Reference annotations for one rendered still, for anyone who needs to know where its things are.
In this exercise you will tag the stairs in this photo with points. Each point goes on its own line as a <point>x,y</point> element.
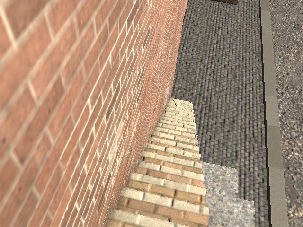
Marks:
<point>166,187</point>

